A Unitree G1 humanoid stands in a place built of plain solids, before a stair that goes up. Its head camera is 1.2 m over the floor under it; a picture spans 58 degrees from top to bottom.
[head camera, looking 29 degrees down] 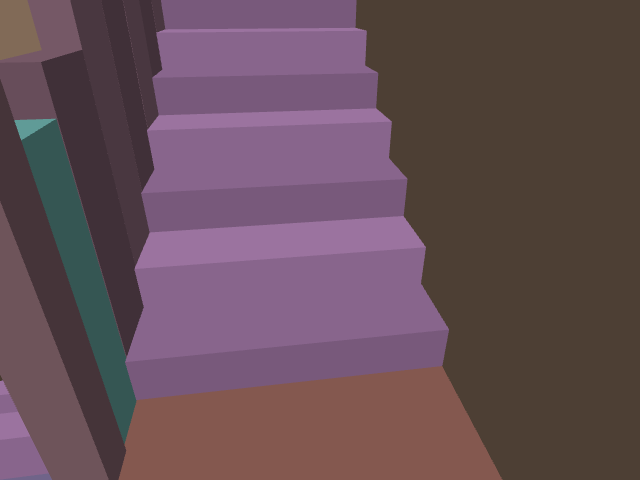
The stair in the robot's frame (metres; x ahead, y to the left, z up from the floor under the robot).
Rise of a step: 0.18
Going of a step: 0.29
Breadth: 1.10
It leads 8 degrees to the left of straight ahead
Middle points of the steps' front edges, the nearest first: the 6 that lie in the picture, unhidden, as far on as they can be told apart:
1.11 0.09 0.18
1.39 0.13 0.35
1.67 0.17 0.53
1.96 0.21 0.70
2.24 0.25 0.88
2.52 0.29 1.06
